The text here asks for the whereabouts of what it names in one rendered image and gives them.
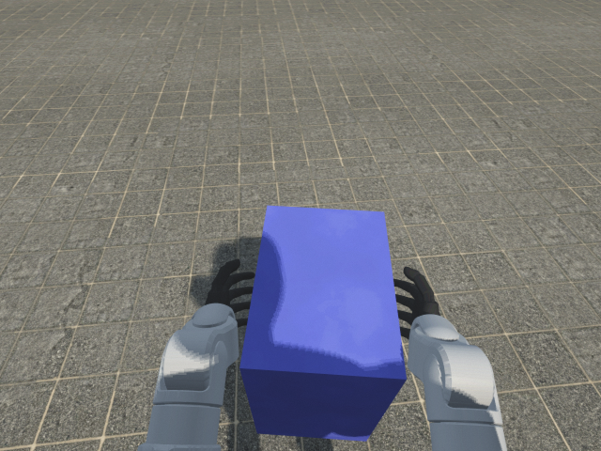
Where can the robot left forearm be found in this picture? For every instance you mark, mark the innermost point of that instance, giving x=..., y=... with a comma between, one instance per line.
x=190, y=385

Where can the left robot hand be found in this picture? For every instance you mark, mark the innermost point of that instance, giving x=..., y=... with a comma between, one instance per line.
x=220, y=292

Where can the robot right forearm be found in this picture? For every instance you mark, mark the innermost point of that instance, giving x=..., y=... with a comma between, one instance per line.
x=459, y=387

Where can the right robot hand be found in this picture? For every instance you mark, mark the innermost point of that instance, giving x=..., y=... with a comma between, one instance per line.
x=423, y=303

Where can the carton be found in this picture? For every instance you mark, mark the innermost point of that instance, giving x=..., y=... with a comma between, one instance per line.
x=322, y=354

